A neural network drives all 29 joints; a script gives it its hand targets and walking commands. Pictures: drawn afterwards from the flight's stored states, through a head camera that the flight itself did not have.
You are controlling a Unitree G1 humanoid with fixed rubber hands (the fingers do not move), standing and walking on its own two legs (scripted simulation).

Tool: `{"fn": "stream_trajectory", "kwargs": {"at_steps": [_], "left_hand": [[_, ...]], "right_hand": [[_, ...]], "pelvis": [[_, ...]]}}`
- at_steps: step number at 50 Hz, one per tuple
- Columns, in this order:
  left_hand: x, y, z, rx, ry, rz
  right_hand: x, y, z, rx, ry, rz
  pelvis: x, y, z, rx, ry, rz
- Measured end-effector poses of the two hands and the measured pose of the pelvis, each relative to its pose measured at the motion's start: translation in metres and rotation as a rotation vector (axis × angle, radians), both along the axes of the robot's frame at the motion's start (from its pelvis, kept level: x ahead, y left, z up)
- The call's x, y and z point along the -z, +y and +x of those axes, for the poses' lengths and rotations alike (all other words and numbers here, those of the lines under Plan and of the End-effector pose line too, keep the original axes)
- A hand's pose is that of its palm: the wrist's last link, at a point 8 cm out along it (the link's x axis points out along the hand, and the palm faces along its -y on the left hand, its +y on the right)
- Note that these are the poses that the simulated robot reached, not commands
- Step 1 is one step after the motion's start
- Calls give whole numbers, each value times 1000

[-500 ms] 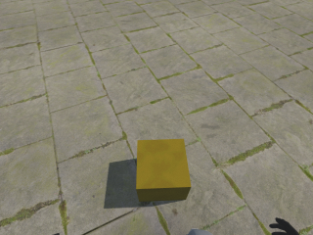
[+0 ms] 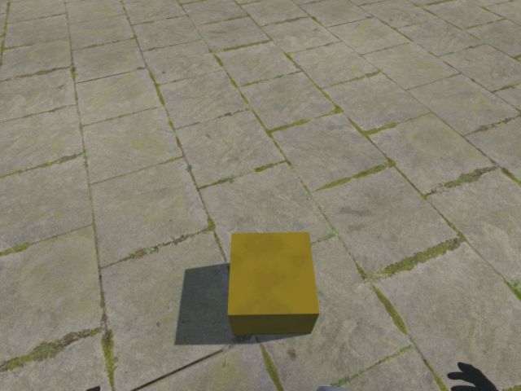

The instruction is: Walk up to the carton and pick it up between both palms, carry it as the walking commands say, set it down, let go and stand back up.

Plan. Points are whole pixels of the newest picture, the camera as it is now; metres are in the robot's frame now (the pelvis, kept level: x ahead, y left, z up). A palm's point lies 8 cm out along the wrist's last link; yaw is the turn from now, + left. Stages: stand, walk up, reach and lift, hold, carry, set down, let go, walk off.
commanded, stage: walk up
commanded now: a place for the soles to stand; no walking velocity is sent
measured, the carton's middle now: (271, 283) +0.54 -0.02 -0.64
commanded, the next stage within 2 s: reach and lift in 0.48 s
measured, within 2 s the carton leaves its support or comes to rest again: neither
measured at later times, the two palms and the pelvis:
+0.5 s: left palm out of the picture +0.09 +0.31 -0.10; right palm out of the picture +0.10 -0.31 -0.08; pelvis +0.00 +0.00 +0.00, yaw +0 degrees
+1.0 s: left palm (109, 362) +0.20 +0.28 -0.12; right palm (439, 331) +0.23 -0.29 -0.12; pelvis +0.04 +0.00 -0.02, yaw +0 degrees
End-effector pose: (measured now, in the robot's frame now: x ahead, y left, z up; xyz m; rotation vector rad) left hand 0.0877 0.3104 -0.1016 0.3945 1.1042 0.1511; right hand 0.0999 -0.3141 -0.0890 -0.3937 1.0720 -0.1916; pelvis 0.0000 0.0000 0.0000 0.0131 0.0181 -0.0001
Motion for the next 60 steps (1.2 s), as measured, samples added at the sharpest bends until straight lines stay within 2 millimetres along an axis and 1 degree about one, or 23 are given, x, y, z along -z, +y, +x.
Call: {"fn": "stream_trajectory", "kwargs": {"at_steps": [9,20,27,30,33,36,40,45,49,54,60], "left_hand": [[-2,2,2,-1,-24,-2],[-3,2,-1,-4,-37,-4],[-4,2,1,-9,-26,-12],[-6,-5,12,2,-14,-46],[-7,-14,30,15,-24,-69],[-9,-20,49,33,-38,-69],[-10,-24,69,29,-44,-68],[3,-27,88,26,-30,-78],[19,-28,106,33,-20,-87],[36,-29,132,39,-50,-76],[43,-34,166,26,-132,-89]], "right_hand": [[-3,2,2,-1,-24,-1],[-6,3,0,-6,-36,-3],[-7,4,3,-2,-20,5],[-6,8,11,23,-7,47],[-1,13,23,21,7,86],[4,13,41,32,-14,106],[7,13,67,31,-44,121],[13,17,100,26,-77,122],[25,25,123,15,-82,122],[38,36,144,3,-115,124],[42,43,163,2,-176,126]], "pelvis": [[0,2,-2,0,-2,-2],[-1,2,-5,-3,-5,-4],[-2,3,-3,-4,2,-5],[-3,3,-4,-6,-2,-5],[-3,1,-4,-16,-5,-8],[-1,0,-1,-14,-6,-16],[0,-2,12,-11,7,-12],[7,-3,29,-5,31,-10],[17,1,36,-3,82,-15],[27,7,38,7,161,-19],[36,15,34,23,235,-17]]}}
